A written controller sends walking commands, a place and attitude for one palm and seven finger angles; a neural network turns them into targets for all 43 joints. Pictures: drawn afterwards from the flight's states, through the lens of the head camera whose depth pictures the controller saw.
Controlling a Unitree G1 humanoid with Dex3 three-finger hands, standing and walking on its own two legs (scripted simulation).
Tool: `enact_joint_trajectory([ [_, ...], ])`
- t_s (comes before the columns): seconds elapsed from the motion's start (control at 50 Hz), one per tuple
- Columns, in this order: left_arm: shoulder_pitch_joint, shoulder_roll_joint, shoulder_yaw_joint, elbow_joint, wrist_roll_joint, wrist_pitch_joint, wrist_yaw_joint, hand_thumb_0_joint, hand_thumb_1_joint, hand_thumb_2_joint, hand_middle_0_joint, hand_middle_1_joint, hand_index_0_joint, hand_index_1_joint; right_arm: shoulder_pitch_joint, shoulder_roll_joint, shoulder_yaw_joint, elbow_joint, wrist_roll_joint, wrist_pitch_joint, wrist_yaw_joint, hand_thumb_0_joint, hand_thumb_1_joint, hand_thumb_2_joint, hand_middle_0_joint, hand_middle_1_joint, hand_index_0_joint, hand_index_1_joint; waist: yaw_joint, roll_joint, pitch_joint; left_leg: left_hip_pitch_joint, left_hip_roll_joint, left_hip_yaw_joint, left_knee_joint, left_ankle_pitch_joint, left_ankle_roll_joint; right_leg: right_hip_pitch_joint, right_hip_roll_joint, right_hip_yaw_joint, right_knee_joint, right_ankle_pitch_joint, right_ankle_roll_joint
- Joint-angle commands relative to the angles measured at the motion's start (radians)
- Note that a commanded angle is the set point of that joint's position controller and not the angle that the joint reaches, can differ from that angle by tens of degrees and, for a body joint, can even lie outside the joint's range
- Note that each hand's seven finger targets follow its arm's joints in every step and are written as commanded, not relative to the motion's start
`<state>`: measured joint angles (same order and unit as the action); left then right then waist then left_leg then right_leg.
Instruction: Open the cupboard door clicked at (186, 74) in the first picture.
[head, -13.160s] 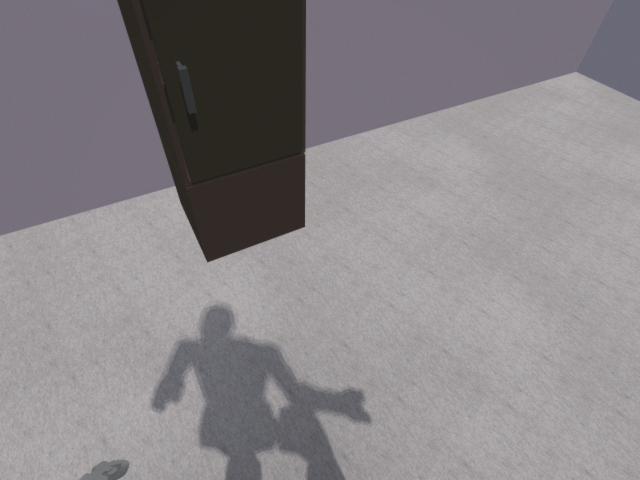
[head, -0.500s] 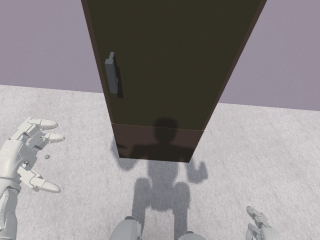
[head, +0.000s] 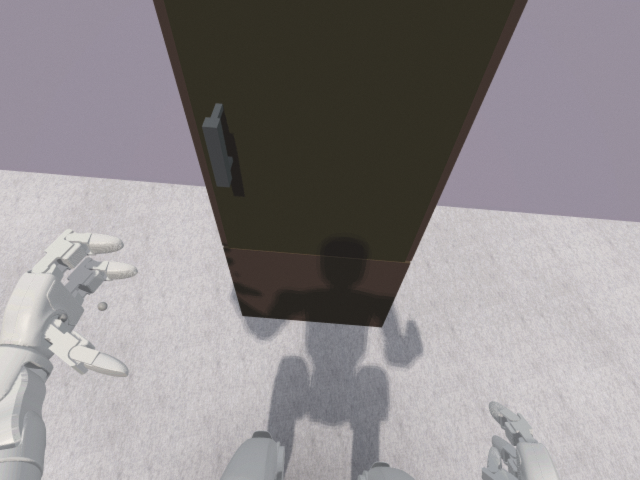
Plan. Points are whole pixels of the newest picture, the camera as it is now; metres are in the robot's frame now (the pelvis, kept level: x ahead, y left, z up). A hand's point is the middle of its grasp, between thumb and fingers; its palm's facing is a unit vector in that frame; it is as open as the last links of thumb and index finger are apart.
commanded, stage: move the hooked fingers beside the handle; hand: left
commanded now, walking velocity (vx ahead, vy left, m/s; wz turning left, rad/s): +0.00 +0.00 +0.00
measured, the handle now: (221, 146) +0.57 +0.19 +0.05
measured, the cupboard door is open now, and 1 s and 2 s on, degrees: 0 0 0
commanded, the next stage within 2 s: none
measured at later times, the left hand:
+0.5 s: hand (127, 250) +0.37 +0.27 +0.05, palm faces -0.02 -1.00 -0.02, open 14.0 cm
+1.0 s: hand (149, 212) +0.44 +0.26 +0.05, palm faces -0.03 -1.00 -0.01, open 14.0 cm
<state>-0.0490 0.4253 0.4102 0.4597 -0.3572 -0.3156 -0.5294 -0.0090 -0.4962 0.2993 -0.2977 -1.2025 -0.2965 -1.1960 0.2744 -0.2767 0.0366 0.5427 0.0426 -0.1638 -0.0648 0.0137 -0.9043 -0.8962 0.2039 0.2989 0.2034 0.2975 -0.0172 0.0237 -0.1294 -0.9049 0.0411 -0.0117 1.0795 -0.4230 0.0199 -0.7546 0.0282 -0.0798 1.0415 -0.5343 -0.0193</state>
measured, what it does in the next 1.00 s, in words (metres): stands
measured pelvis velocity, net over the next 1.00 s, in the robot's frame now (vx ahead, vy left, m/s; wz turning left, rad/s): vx -0.01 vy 0.02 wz -0.03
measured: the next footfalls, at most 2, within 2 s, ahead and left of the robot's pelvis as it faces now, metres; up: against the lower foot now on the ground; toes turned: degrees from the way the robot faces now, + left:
none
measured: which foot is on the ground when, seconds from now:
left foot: down 0.00-1.00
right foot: down 0.00-1.00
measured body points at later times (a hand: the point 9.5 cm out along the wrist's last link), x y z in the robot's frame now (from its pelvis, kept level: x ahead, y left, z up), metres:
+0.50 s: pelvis +0.00 +0.01 -0.01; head +0.08 +0.03 +0.44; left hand +0.37 +0.32 +0.06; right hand +0.09 -0.26 -0.10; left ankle +0.06 +0.11 -0.66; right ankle -0.01 -0.11 -0.66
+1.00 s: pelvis -0.01 +0.02 -0.01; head +0.10 +0.05 +0.42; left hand +0.43 +0.32 +0.05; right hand +0.06 -0.25 -0.11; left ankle +0.06 +0.11 -0.66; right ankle -0.01 -0.11 -0.66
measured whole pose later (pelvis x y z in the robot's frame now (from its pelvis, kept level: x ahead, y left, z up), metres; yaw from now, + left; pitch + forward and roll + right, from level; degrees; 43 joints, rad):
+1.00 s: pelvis -0.01 +0.02 -0.01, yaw -2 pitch +19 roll -4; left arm -0.64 0.53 0.43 0.99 -0.19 -0.40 -0.44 -0.01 -0.50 0.30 -0.30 -1.20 -0.30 -1.20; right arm 0.33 -0.27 0.04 0.61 0.02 -0.02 -0.04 0.01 -0.90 -0.90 0.20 0.30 0.20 0.30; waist -0.10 0.00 -0.12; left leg -1.05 0.05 0.01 1.14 -0.43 0.05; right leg -0.90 0.03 -0.05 1.09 -0.53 0.00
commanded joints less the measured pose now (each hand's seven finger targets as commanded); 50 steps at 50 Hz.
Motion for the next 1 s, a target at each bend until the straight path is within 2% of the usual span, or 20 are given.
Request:
enact_joint_trajectory([
  [0.0,-0.301,0.264,0.081,-0.191,-0.015,-0.085,0.018,0.000,-0.500,0.300,-0.300,-1.200,-0.300,-1.200,0.011,-0.154,-0.071,-0.111,0.004,-0.043,-0.024,0.000,-0.900,-0.900,0.200,0.300,0.200,0.300,-0.021,0.083,-0.265,0.312,-0.022,-0.031,-0.136,0.168,0.019,-0.015,0.013,0.063,-0.170,0.203,-0.004],
  [0.02,-0.332,0.270,0.078,-0.199,-0.015,-0.091,0.019,0.000,-0.500,0.300,-0.300,-1.200,-0.300,-1.200,0.012,-0.155,-0.070,-0.109,0.001,-0.045,-0.025,0.000,-0.900,-0.900,0.200,0.300,0.200,0.300,-0.020,0.105,-0.278,0.316,-0.021,-0.034,-0.130,0.179,0.019,-0.013,0.016,0.064,-0.162,0.210,-0.009],
  [0.12,-0.348,0.322,0.112,-0.111,0.003,-0.074,0.022,0.000,-0.500,0.300,-0.300,-1.200,-0.300,-1.200,0.028,-0.160,-0.071,-0.098,0.003,-0.028,-0.025,0.000,-0.900,-0.900,0.200,0.300,0.200,0.300,-0.010,0.084,-0.300,0.298,-0.020,-0.027,-0.130,0.191,0.020,0.018,0.015,0.070,-0.161,0.230,-0.007],
  [0.16,-0.381,0.304,0.093,-0.079,0.013,-0.060,0.024,0.000,-0.500,0.300,-0.300,-1.200,-0.300,-1.200,0.025,-0.156,-0.069,-0.096,0.004,-0.018,-0.021,0.000,-0.900,-0.900,0.200,0.300,0.200,0.300,-0.014,0.097,-0.297,0.302,-0.021,-0.027,-0.139,0.185,0.018,0.004,0.012,0.065,-0.163,0.227,-0.004],
  [0.24,-0.416,0.322,0.106,-0.007,0.018,-0.050,0.027,0.000,-0.500,0.300,-0.300,-1.200,-0.300,-1.200,0.039,-0.163,-0.070,-0.098,0.005,0.001,-0.019,0.000,-0.900,-0.900,0.200,0.300,0.200,0.300,-0.017,0.061,-0.275,0.269,-0.020,-0.023,-0.142,0.174,0.019,0.007,0.015,0.065,-0.168,0.222,-0.003],
  [0.28,-0.465,0.304,0.083,0.000,0.024,-0.058,0.032,0.000,-0.500,0.300,-0.300,-1.200,-0.300,-1.200,0.046,-0.163,-0.073,-0.093,0.004,0.006,-0.018,0.000,-0.900,-0.900,0.200,0.300,0.200,0.300,-0.025,0.071,-0.280,0.283,-0.019,-0.028,-0.141,0.168,0.020,-0.018,0.014,0.062,-0.166,0.210,-0.004],
  [0.4,-0.580,0.327,0.085,0.076,0.050,-0.095,0.039,0.000,-0.500,0.300,-0.300,-1.200,-0.300,-1.200,0.079,-0.172,-0.079,-0.067,0.001,0.027,-0.015,0.000,-0.900,-0.900,0.200,0.300,0.200,0.300,-0.046,0.058,-0.306,0.292,-0.013,-0.037,-0.129,0.167,0.020,-0.059,0.017,0.059,-0.150,0.196,-0.005],
  [0.48,-0.653,0.349,0.086,0.085,0.064,-0.111,0.040,0.000,-0.500,0.300,-0.300,-1.200,-0.300,-1.200,0.088,-0.174,-0.080,-0.057,-0.003,0.039,-0.013,0.000,-0.900,-0.900,0.200,0.300,0.200,0.300,-0.041,0.126,-0.351,0.349,-0.010,-0.047,-0.129,0.193,0.014,-0.082,0.018,0.053,-0.140,0.198,-0.011],
  [0.54,-0.659,0.374,0.108,0.106,0.068,-0.112,0.042,0.000,-0.500,0.300,-0.300,-1.200,-0.300,-1.200,0.100,-0.177,-0.081,-0.052,-0.004,0.051,-0.012,0.000,-0.900,-0.900,0.200,0.300,0.200,0.300,-0.039,0.109,-0.382,0.364,-0.006,-0.049,-0.126,0.225,0.015,-0.076,0.022,0.052,-0.135,0.223,-0.011],
  [0.58,-0.670,0.392,0.123,0.128,0.073,-0.108,0.048,0.000,-0.500,0.300,-0.300,-1.200,-0.300,-1.200,0.106,-0.178,-0.082,-0.048,-0.005,0.060,-0.009,0.000,-0.900,-0.900,0.200,0.300,0.200,0.300,-0.035,0.111,-0.372,0.361,-0.005,-0.053,-0.128,0.236,0.012,-0.079,0.021,0.046,-0.132,0.229,-0.012],
  [0.64,-0.703,0.358,0.087,0.149,0.085,-0.106,0.052,0.000,-0.500,0.300,-0.300,-1.200,-0.300,-1.200,0.116,-0.178,-0.082,-0.045,-0.006,0.070,-0.004,0.000,-0.900,-0.900,0.200,0.300,0.200,0.300,-0.046,0.138,-0.373,0.396,-0.001,-0.061,-0.126,0.269,0.008,-0.115,0.024,0.037,-0.126,0.240,-0.015],
  [0.66,-0.712,0.349,0.082,0.162,0.084,-0.105,0.055,0.000,-0.500,0.300,-0.300,-1.200,-0.300,-1.200,0.121,-0.179,-0.084,-0.044,-0.007,0.075,-0.002,0.000,-0.900,-0.900,0.200,0.300,0.200,0.300,-0.051,0.113,-0.365,0.392,0.000,-0.065,-0.127,0.262,0.008,-0.119,0.025,0.034,-0.129,0.234,-0.013],
  [0.72,-0.745,0.323,0.055,0.191,0.090,-0.106,0.060,0.000,-0.500,0.300,-0.300,-1.200,-0.300,-1.200,0.129,-0.181,-0.084,-0.043,-0.009,0.085,0.001,0.000,-0.900,-0.900,0.200,0.300,0.200,0.300,-0.062,0.115,-0.349,0.393,0.001,-0.072,-0.125,0.256,0.009,-0.152,0.027,0.031,-0.126,0.220,-0.017],
  [0.74,-0.775,0.343,0.064,0.213,0.099,-0.108,0.063,0.000,-0.500,0.300,-0.300,-1.200,-0.300,-1.200,0.133,-0.186,-0.086,-0.034,-0.008,0.090,0.000,0.000,-0.900,-0.900,0.200,0.300,0.200,0.300,-0.068,0.107,-0.340,0.393,0.006,-0.075,-0.126,0.241,0.006,-0.169,0.027,0.031,-0.127,0.210,-0.014],
  [0.8,-0.840,0.323,0.034,0.264,0.116,-0.112,0.074,0.000,-0.500,0.300,-0.300,-1.200,-0.300,-1.200,0.139,-0.187,-0.085,-0.027,-0.010,0.103,0.001,0.000,-0.900,-0.900,0.200,0.300,0.200,0.300,-0.082,0.107,-0.318,0.380,0.007,-0.086,-0.130,0.194,0.006,-0.205,0.023,0.027,-0.122,0.176,-0.014],
  [0.82,-0.886,0.324,0.034,0.259,0.114,-0.121,0.076,0.000,-0.500,0.300,-0.300,-1.200,-0.300,-1.200,0.143,-0.187,-0.084,-0.024,-0.011,0.104,0.000,0.000,-0.900,-0.900,0.200,0.300,0.200,0.300,-0.086,0.108,-0.329,0.383,0.005,-0.086,-0.119,0.203,0.008,-0.210,0.025,0.028,-0.115,0.182,-0.017],
  [0.88,-0.944,0.393,0.078,0.301,0.134,-0.143,0.090,0.000,-0.500,0.300,-0.300,-1.200,-0.300,-1.200,0.154,-0.194,-0.084,-0.011,-0.015,0.118,0.000,0.000,-0.900,-0.900,0.200,0.300,0.200,0.300,-0.083,0.114,-0.367,0.394,0.009,-0.093,-0.110,0.208,0.004,-0.220,0.022,0.031,-0.104,0.177,-0.017],
  [0.92,-0.981,0.380,0.062,0.290,0.141,-0.158,0.094,0.000,-0.500,0.300,-0.300,-1.200,-0.300,-1.200,0.160,-0.189,-0.082,-0.011,-0.019,0.121,0.002,0.000,-0.900,-0.900,0.200,0.300,0.200,0.300,-0.083,0.159,-0.405,0.429,0.010,-0.099,-0.098,0.244,0.001,-0.238,0.025,0.030,-0.088,0.189,-0.021],
  [0.94,-0.995,0.406,0.077,0.312,0.152,-0.162,0.098,0.000,-0.500,0.300,-0.300,-1.200,-0.300,-1.200,0.164,-0.193,-0.081,-0.004,-0.021,0.127,0.003,0.000,-0.900,-0.900,0.200,0.300,0.200,0.300,-0.081,0.159,-0.418,0.436,0.014,-0.104,-0.100,0.237,-0.003,-0.246,0.024,0.030,-0.087,0.183,-0.019],
  [0.98,-1.044,0.408,0.064,0.356,0.167,-0.160,0.107,0.000,-0.500,0.300,-0.300,-1.200,-0.300,-1.200,0.170,-0.196,-0.078,0.005,-0.021,0.136,0.003,0.000,-0.900,-0.900,0.200,0.300,0.200,0.300,-0.098,0.154,-0.388,0.417,0.016,-0.113,-0.101,0.202,-0.003,-0.271,0.025,0.027,-0.085,0.167,-0.018],
])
